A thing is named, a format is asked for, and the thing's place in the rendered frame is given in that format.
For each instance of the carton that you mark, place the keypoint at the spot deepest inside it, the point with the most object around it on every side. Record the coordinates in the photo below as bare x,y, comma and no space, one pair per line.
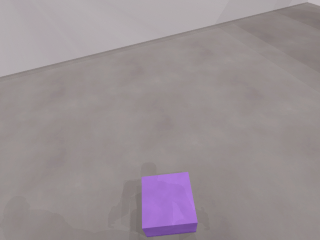
167,205

